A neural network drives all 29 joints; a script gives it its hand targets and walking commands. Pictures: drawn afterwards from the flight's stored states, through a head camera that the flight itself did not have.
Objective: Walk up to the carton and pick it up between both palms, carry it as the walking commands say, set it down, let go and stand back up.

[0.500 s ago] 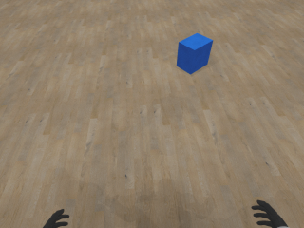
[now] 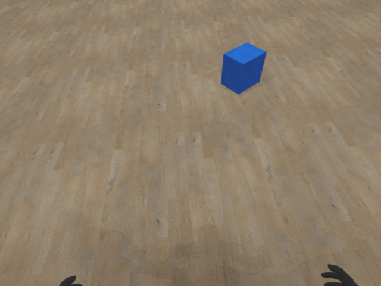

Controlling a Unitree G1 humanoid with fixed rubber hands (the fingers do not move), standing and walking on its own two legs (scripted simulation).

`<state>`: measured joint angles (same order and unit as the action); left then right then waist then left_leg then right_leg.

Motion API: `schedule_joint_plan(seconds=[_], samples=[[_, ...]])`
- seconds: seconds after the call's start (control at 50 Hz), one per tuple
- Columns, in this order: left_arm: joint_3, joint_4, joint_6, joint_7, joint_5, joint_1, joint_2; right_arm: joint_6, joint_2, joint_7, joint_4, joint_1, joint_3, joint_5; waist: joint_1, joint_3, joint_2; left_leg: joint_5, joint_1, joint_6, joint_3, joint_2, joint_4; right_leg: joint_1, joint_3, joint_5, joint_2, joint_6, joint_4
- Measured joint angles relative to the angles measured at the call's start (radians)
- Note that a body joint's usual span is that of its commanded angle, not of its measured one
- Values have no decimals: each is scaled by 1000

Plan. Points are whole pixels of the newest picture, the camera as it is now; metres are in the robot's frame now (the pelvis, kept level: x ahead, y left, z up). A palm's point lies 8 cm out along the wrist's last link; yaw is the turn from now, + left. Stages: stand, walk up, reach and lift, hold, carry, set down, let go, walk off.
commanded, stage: stand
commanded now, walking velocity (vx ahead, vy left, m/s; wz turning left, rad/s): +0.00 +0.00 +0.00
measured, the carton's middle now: (242, 68) +1.83 -0.46 -0.64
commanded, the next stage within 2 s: walk up in 0.86 s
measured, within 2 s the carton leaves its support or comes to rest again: neither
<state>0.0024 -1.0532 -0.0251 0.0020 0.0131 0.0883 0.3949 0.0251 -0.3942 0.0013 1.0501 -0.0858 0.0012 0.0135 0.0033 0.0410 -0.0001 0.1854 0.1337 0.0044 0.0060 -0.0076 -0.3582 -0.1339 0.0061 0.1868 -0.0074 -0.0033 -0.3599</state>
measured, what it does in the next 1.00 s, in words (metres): stands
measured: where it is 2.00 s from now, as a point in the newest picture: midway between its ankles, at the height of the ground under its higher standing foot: (220, 250)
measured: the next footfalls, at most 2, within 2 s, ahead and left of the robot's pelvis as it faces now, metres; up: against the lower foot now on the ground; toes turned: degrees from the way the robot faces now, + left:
right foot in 1.34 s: +0.11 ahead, -0.21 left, +0.00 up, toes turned -14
left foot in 1.78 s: +0.47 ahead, +0.01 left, +0.00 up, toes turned -2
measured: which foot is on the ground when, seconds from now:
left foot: down 0.00-1.00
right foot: down 0.00-1.00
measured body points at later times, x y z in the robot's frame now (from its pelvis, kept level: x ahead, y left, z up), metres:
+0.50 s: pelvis +0.01 +0.00 +0.00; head +0.01 +0.00 +0.45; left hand +0.11 +0.32 -0.11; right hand +0.12 -0.32 -0.11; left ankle +0.01 +0.12 -0.75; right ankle +0.01 -0.12 -0.75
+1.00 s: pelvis +0.01 +0.00 +0.00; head +0.02 +0.00 +0.45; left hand +0.12 +0.32 -0.11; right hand +0.12 -0.32 -0.11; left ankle +0.01 +0.12 -0.75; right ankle +0.01 -0.12 -0.75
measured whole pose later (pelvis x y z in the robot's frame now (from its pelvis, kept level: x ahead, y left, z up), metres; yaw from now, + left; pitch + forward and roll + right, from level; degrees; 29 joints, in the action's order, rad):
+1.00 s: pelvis +0.01 +0.00 +0.00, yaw +0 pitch -2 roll +0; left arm 0.01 -1.06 -0.02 0.00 0.01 0.08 0.40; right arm 0.02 -0.40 0.00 1.06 -0.08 0.01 0.01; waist 0.00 0.04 0.00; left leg 0.18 0.10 0.01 0.01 -0.01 -0.32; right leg -0.10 0.01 0.19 -0.01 0.00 -0.32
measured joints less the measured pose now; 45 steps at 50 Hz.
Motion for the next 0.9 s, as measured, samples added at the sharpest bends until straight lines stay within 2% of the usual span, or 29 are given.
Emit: schedule_joint_plan(seconds=[0.9], samples=[[4, -9, 6, -4, -2, -4, 3, -7, -4, -4, 9, 3, 4, -1, -1, -1, 0, -2, -28, 2, 0, -1, 36, 28, 0, -2, 1, 0, 36]])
